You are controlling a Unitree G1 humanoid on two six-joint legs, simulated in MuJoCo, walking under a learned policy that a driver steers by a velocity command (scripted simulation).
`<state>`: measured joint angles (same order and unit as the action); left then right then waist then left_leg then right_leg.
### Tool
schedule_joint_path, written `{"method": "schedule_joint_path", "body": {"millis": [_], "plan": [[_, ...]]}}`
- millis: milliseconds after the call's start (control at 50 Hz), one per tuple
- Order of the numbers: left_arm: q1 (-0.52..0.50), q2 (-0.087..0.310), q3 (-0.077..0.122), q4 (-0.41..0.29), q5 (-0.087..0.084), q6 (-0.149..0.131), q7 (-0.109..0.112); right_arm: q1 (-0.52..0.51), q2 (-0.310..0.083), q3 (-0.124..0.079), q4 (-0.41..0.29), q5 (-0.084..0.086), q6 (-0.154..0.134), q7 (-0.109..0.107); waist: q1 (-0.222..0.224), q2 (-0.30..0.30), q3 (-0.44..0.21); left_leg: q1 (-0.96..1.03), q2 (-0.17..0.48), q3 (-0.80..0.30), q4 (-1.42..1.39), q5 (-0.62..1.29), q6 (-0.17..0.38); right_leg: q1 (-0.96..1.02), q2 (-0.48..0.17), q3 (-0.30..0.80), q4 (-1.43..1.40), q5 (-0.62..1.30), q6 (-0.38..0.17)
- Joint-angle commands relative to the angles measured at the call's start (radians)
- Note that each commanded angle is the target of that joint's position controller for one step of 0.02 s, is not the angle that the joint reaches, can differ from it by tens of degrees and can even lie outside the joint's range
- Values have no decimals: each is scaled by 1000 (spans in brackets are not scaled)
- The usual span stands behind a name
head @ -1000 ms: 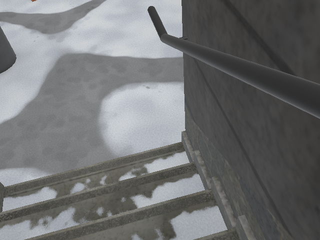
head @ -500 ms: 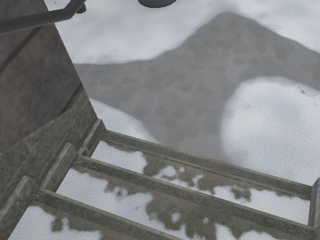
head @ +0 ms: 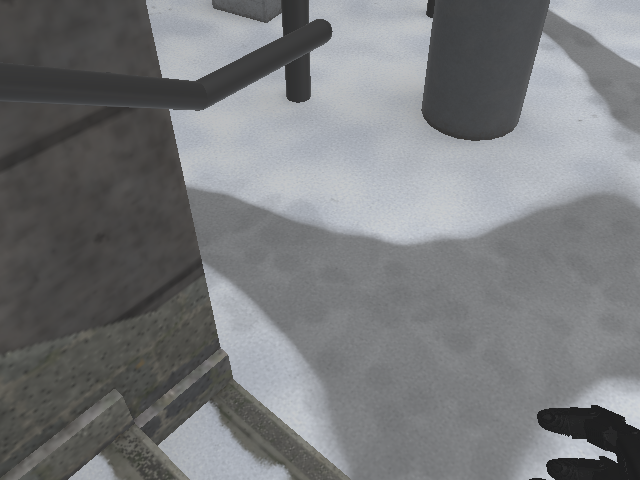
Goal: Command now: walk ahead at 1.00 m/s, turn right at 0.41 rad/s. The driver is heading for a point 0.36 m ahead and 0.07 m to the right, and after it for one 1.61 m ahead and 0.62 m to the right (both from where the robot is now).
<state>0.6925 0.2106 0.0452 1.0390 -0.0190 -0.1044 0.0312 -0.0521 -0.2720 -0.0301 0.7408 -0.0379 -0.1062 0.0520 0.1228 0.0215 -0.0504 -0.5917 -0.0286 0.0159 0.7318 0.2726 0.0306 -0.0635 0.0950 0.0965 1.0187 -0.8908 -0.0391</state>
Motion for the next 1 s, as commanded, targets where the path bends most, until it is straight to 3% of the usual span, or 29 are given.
{"method": "schedule_joint_path", "body": {"millis": [20, 40, 80, 100, 120, 180, 220, 240, 280, 340, 380, 400, 420, 460, 480, 500, 540, 560, 620, 680, 700, 720, 740, 760, 780, 820, 860, 940, 1000], "plan": [[-135, 187, 43, -75, 5, 15, -1, 263, -2, -4, 69, -14, 19, -37, -218, 88, 120, 793, -12, 55, -312, -3, 12, -589, -94, 115, 165, 823, -140], [-180, 218, 52, -86, 37, 31, -11, 354, -89, -41, 97, 5, 48, -39, -298, 50, 76, 842, 127, -164, -378, -172, 94, -588, -69, 89, 474, 603, -143], [-92, 92, 19, -152, -13, 10, 2, 548, -154, -37, 113, -33, 26, -40, -244, 56, -171, 1241, 403, -320, 92, 371, 91, -889, -118, 102, 690, 248, -151], [-100, 124, 9, -155, 17, 23, -5, 563, -187, -61, 152, -23, 33, -54, -273, 131, -264, 1295, 467, -539, 13, -102, 226, -1055, -133, 83, 691, 346, -132], [-255, 171, 29, -167, 76, 14, -8, 544, -113, -58, 166, -28, 9, -72, -294, 51, -168, 1090, 419, -564, -76, -383, 234, -1054, -186, 116, 526, 540, -130], [-340, 144, 54, -183, 102, 57, -35, 457, -35, -31, 185, -22, -30, -46, -190, -55, 128, 451, 439, -443, -3, -21, 241, -848, -194, 93, 250, 616, -70], [-375, 56, 36, -232, 82, 95, -39, 368, -88, -46, 177, -13, -21, -53, -133, 35, 152, 206, 432, -326, -63, -237, 195, -672, -195, -43, 180, 582, -36], [-455, 45, 28, -260, 52, 79, -48, 306, 26, -30, 191, -7, -36, -62, -99, 53, 175, 95, 349, -183, -42, -474, 106, -599, -245, 32, -59, 985, -53], [-428, 4, 10, -268, -2, 73, -102, 213, -25, -35, 205, 8, -50, -88, -7, 62, 131, -226, 214, 86, -71, -758, 5, -79, -140, -123, -283, 1488, -42], [75, 155, 54, -66, 33, 113, -84, 93, -141, -65, 185, 50, -66, -56, 224, 12, -99, -163, 216, 222, 507, 3, -11, 405, 22, -352, -52, 1405, -109], [272, 191, 66, 4, 48, 136, -40, -58, -49, -49, 163, 29, -13, -62, 429, -332, 57, -415, 42, 211, 1535, -754, -2, 464, -90, -146, -328, 1090, -290], [76, 239, 31, -43, 50, 119, -32, 46, 12, -26, 20, 14, -17, -86, 165, -608, 167, -701, -5, 117, 1566, -998, -4, 433, -152, 48, -208, 1651, -254], [1, 224, 16, -79, 23, 103, -17, 131, -14, -9, -30, -44, -13, -82, 48, -304, 60, -725, 51, -1, 1304, -958, -2, 456, -226, 303, -334, 1496, -280], [-160, 217, 25, -123, 33, 73, -23, 258, -22, -16, 68, -75, -17, -76, -84, 199, 121, -529, 125, -86, 1017, -803, 10, 94, -241, 401, -379, 1095, -271], [-174, 321, 46, -144, 44, 52, -15, 292, 0, -3, 26, -64, -14, -69, -146, -24, 71, -548, 111, -141, 847, -794, -21, 9, -373, 645, -410, 993, -386], [-349, 301, 46, -207, 53, 35, -7, 96, -69, -13, -41, -47, 5, -64, -183, 62, 195, -328, 151, -166, 516, -623, -88, -390, -368, 716, -583, 767, -384], [-425, 306, 55, -212, 73, 18, -17, 209, -63, -13, 43, -33, 33, -55, -233, -14, 116, 47, 105, -96, 467, -287, -72, -563, -270, 566, -531, 763, -360], [-398, 224, 45, -204, 34, -1, -10, 167, -118, -32, 35, 2, 4, -48, -195, 10, 164, 28, 137, -143, 245, 96, -45, -535, -191, 466, -413, 638, -310], [-285, 176, 32, -158, -4, 6, -21, 63, -4, 3, 12, 18, 5, -25, -89, 18, 136, 412, 38, -32, -125, 179, -41, -560, -47, 276, -277, 534, -198], [-273, 204, 39, -135, 61, 51, -13, 342, -47, -28, 68, 59, 11, -50, -219, -40, 64, 562, 69, -82, -414, 150, -45, -288, -6, 270, 118, 706, -171], [-278, 210, 43, -144, 62, 61, -12, 502, -125, -65, 114, 48, 14, -58, -290, -35, 2, 714, 111, -124, -398, 24, -29, -318, -9, 245, 376, 773, -159], [-305, 111, 30, -168, 42, 55, -21, 582, -151, -73, 153, 10, 13, -51, -288, 43, -26, 889, 195, -189, -255, 4, -26, -531, 81, 185, 659, 261, -134], [-178, 42, 12, -210, 4, 53, -4, 623, -142, -62, 153, -33, 8, -40, -196, 145, -110, 1098, 337, -263, 43, 231, -68, -778, 9, 134, 863, 165, -138], [-153, 46, 1, -235, 2, 61, 15, 599, -168, -84, 143, -27, 9, -36, -181, 304, -214, 1152, 490, -564, -91, -224, 28, -969, -37, 17, 1002, 268, -128], [-279, 56, -5, -263, 46, 64, 6, 527, -144, -90, 123, -11, 10, -47, -202, 286, -158, 997, 509, -771, -360, -970, 118, -1068, -79, -20, 944, 404, -132], [-589, 117, 23, -317, 86, 60, -44, 462, -4, -43, 131, -2, -7, -65, -239, 89, 171, 595, 378, -581, -442, -1009, 95, -1024, -139, 23, 658, 611, -123], [-613, 18, -6, -344, 55, 69, -85, 543, 26, -31, 222, -8, -26, -78, -159, 61, 235, 343, 325, -481, -428, -732, 109, -909, -140, 105, 504, 626, -96], [-653, 42, -25, -391, 79, 57, -94, 422, -19, -37, 184, 20, -26, -69, -30, 83, 164, 268, 253, -275, -504, -335, 139, -731, -158, 26, 29, 828, -46], [-793, 52, -40, -401, 45, 52, -104, 510, -49, -44, 183, 50, -16, -52, -114, 54, 173, 175, 194, -162, -627, -113, 162, -352, -114, -162, -244, 892, -31]]}}
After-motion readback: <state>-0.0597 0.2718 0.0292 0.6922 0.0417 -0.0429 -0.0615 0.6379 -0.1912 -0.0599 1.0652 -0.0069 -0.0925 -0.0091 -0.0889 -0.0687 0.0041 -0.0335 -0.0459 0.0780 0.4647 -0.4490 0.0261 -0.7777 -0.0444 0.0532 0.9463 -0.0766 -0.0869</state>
